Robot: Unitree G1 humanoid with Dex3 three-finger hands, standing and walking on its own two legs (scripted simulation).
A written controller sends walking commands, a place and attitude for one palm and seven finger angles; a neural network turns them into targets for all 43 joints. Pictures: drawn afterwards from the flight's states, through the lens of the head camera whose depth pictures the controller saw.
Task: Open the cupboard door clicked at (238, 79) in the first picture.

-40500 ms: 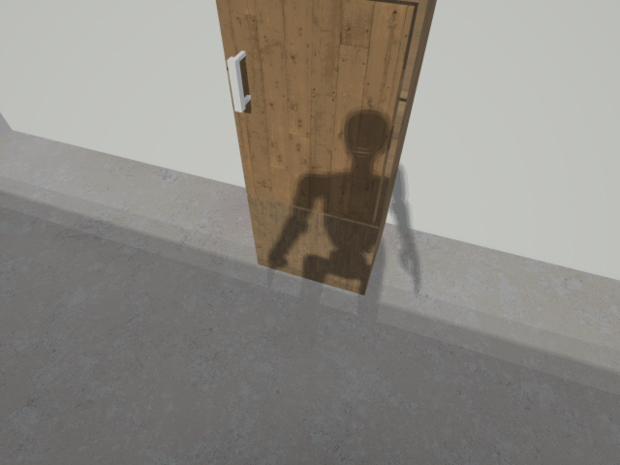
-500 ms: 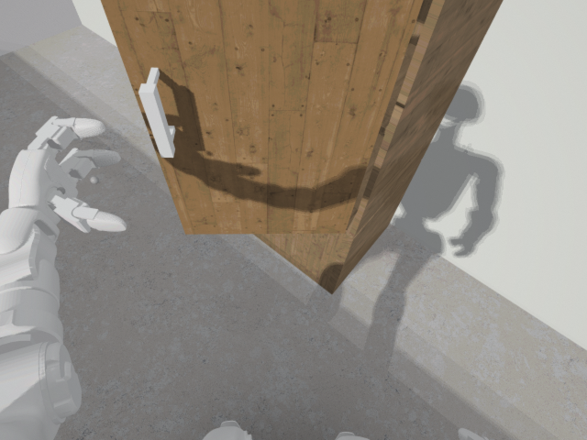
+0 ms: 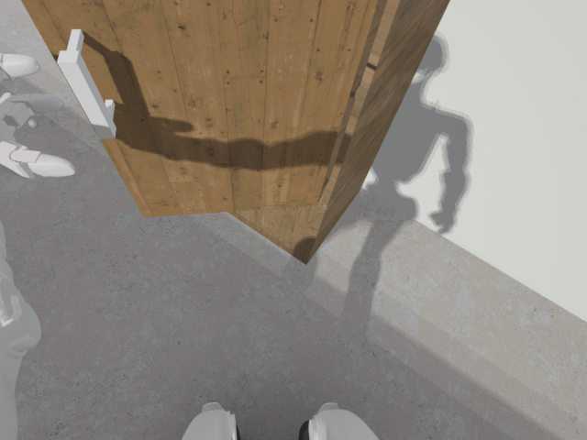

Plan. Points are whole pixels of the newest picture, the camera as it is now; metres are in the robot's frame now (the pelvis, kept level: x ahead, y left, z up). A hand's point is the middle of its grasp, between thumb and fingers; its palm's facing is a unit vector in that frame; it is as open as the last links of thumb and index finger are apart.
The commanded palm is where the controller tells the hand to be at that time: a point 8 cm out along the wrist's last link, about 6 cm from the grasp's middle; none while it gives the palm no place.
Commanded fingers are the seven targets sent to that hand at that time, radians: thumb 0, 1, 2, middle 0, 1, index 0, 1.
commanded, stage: move the hooked fingers beside the handle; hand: left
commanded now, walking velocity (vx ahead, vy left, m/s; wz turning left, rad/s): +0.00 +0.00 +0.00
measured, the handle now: (92, 87) +0.56 +0.23 +0.10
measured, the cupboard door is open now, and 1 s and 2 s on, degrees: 42 42 42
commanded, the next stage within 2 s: slide the fingers in behind the handle in 0.98 s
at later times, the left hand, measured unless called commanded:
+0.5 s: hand (21, 118) +0.51 +0.30 +0.10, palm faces +0.08 -1.00 -0.01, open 14.0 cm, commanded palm +0.48 +0.34 +0.10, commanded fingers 0.00 -0.50 0.30 -0.30 -1.20 -0.30 -1.20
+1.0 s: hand (29, 125) +0.49 +0.29 +0.10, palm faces +0.06 -1.00 -0.01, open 14.0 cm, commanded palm +0.48 +0.33 +0.09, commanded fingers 0.00 -0.50 0.30 -0.30 -1.20 -0.30 -1.20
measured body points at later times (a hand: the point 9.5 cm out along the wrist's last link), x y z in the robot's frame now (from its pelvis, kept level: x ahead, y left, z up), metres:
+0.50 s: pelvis +0.02 +0.01 +0.00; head +0.15 +0.04 +0.43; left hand +0.50 +0.36 +0.10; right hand +0.00 -0.27 -0.10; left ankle +0.02 +0.11 -0.69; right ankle -0.01 -0.12 -0.69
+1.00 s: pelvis +0.00 +0.01 -0.01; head +0.12 +0.04 +0.43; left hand +0.48 +0.34 +0.11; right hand +0.01 -0.26 -0.11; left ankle +0.02 +0.11 -0.69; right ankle -0.01 -0.12 -0.69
